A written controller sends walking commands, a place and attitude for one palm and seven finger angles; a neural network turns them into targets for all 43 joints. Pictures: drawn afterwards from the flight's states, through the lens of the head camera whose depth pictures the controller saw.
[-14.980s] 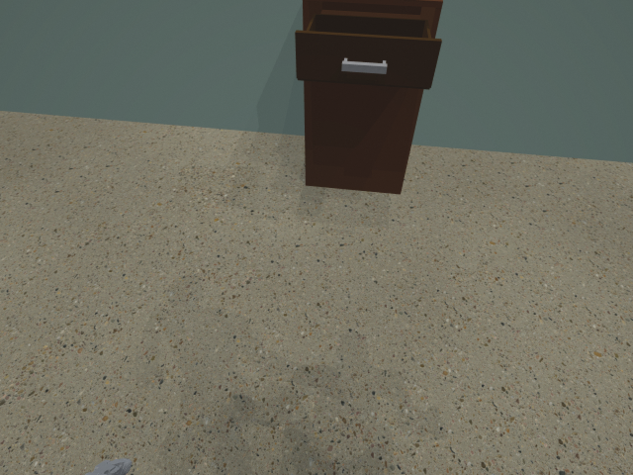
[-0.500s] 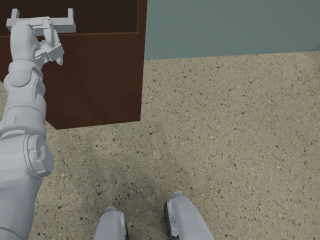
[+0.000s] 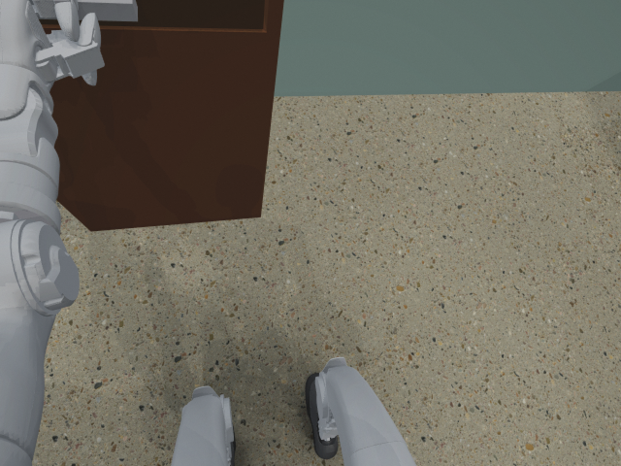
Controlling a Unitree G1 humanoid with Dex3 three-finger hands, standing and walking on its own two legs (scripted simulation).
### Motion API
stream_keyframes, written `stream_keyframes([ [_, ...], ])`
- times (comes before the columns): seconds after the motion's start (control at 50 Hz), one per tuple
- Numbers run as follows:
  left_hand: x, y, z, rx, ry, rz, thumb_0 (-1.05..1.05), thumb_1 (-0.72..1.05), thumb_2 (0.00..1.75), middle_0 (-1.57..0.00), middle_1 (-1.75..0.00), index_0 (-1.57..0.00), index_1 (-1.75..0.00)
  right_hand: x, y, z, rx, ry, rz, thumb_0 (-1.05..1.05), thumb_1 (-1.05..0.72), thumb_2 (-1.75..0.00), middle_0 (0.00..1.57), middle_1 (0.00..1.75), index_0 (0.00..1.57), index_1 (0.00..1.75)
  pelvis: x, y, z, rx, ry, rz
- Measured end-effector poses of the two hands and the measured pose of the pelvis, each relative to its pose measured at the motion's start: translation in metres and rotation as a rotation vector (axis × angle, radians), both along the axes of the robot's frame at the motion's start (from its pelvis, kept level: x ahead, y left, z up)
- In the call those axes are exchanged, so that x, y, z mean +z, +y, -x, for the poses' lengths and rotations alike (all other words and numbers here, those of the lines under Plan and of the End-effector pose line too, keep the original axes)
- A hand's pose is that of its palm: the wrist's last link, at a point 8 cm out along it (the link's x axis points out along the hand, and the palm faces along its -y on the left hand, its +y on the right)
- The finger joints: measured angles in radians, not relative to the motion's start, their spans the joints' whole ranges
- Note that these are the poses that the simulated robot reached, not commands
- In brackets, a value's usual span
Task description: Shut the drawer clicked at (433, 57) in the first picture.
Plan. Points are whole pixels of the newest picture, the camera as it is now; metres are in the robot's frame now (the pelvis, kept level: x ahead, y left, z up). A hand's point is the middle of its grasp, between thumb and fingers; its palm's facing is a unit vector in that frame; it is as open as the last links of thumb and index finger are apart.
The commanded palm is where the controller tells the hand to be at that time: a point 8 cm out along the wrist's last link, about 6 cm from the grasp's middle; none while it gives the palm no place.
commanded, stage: pull the fist back off the drawer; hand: left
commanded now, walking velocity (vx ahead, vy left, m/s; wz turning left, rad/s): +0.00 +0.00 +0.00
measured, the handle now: out of the picture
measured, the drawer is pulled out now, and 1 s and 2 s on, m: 0.00 0.00 0.00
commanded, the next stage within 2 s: draw the hand back to the body in 0.56 s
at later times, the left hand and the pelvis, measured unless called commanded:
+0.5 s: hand (102, 52) +0.57 +0.15 +0.08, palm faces -0.01 -1.00 -0.04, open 3.2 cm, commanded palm +0.54 +0.19 +0.09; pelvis +0.02 +0.00 +0.02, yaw -2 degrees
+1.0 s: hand (37, 93) +0.48 +0.18 +0.13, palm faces +0.02 -1.00 -0.03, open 3.3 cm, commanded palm +0.44 +0.23 +0.15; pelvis +0.08 +0.00 +0.06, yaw -1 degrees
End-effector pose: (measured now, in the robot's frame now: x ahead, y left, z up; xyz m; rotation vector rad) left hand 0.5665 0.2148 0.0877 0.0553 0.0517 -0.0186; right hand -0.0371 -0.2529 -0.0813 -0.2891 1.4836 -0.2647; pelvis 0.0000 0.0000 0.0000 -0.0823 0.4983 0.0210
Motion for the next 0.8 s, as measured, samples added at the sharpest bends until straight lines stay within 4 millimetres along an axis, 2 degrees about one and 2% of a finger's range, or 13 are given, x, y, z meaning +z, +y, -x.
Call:
stream_keyframes([
  [0.2,0.0,-0.006,0.003,-0.004,0.003,0.011,0.03,0.68,0.93,-1.4,-1.6,-1.4,-1.6,0.001,0.009,0.013,-0.018,0.011,-0.028,0.01,-0.91,-0.9,0.2,0.3,0.2,0.29,0.001,0.003,0.003,-0.01,-0.009,-0.001],
  [0.36,-0.001,-0.014,0.007,0.001,-0.002,0.024,0.04,0.79,0.93,-1.4,-1.6,-1.4,-1.6,0.001,0.014,0.004,-0.039,-0.001,-0.062,0.01,-0.91,-0.9,0.2,0.3,0.2,0.29,0.007,0.005,-0.007,-0.029,-0.027,-0.011],
  [0.48,-0.001,-0.014,0.012,0.006,-0.015,0.021,0.03,0.85,0.91,-1.4,-1.6,-1.4,-1.6,0.005,0.013,-0.018,-0.055,-0.042,-0.073,0.01,-0.91,-0.9,0.2,0.3,0.2,0.29,0.015,0.005,-0.02,-0.049,-0.045,-0.021],
  [0.68,-0.004,-0.007,0.02,0.022,-0.007,0.024,0.02,0.89,0.9,-1.4,-1.6,-1.4,-1.6,0.008,0.001,-0.069,-0.02,-0.092,-0.066,0.01,-0.91,-0.9,0.2,0.3,0.2,0.29,0.025,0.001,-0.043,-0.043,-0.066,-0.029],
  [0.74,0.001,-0.005,0.022,0.017,-0.044,0.019,0.02,0.9,0.9,-1.4,-1.6,-1.4,-1.6,0.01,-0.004,-0.084,-0.02,-0.109,-0.061,0.01,-0.91,-0.9,0.2,0.3,0.2,0.29,0.027,0.001,-0.049,-0.046,-0.067,-0.03],
  [0.8,0.011,-0.003,0.036,-0.001,-0.074,0.004,0.02,0.9,0.9,-1.4,-1.6,-1.39,-1.6,0.016,-0.005,-0.1,-0.036,-0.148,-0.072,0.01,-0.91,-0.9,0.2,0.3,0.2,0.29,0.035,0.0,-0.058,-0.056,-0.08,-0.032],
])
